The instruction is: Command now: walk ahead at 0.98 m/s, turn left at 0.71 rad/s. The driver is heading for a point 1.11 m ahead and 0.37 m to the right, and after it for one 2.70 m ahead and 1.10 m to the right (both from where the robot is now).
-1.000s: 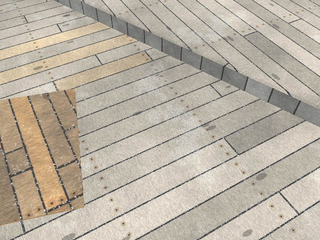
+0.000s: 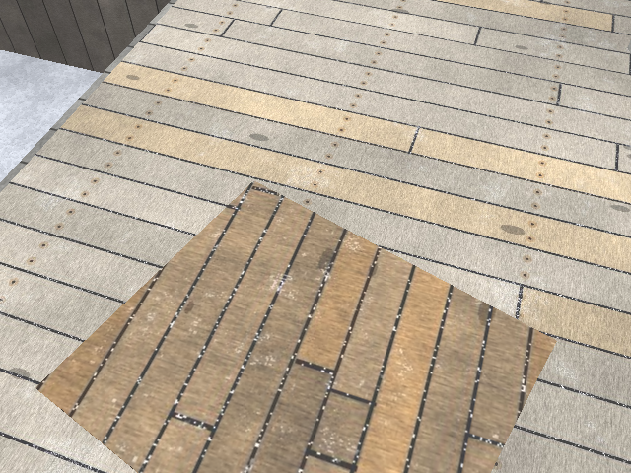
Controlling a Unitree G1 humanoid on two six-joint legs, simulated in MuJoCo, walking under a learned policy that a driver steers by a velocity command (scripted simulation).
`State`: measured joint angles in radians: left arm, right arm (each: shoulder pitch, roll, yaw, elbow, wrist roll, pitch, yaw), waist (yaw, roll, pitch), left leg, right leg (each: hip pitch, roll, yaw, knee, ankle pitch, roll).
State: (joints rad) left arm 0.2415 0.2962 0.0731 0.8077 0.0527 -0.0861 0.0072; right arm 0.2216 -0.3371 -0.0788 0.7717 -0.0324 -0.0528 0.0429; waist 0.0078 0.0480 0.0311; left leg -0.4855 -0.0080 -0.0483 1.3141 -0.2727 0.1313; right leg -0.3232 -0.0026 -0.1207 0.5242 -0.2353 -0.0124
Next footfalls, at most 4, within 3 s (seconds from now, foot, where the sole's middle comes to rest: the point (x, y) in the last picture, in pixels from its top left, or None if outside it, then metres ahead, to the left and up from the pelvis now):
0.30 left None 0.46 0.14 -0.77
0.74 right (352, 302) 0.87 -0.05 -0.77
1.18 left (369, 171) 1.32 -0.11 -0.77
1.58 right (507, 169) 1.33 -0.51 -0.77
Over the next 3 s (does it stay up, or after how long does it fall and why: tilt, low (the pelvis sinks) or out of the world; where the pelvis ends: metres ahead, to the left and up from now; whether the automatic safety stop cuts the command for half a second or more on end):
stays up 1.43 -0.36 0.01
